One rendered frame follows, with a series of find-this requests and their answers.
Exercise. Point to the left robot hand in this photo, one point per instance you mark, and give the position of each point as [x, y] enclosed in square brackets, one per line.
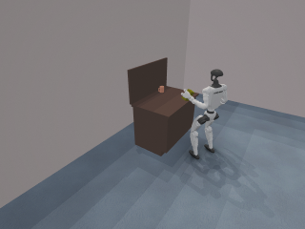
[186, 94]

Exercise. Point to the left robot upper arm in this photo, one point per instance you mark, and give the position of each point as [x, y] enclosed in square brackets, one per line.
[205, 93]

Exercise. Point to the left robot forearm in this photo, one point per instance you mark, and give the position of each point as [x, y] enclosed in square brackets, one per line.
[197, 103]

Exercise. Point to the robot right thigh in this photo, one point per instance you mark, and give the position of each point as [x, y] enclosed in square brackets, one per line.
[208, 123]

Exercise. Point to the sponge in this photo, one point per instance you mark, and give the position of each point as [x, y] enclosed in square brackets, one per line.
[191, 93]

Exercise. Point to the table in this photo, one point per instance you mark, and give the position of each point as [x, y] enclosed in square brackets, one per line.
[159, 119]

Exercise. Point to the right robot upper arm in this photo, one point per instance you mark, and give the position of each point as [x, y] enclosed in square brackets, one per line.
[224, 98]

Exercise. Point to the robot left shin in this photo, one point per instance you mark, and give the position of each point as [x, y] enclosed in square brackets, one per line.
[194, 141]

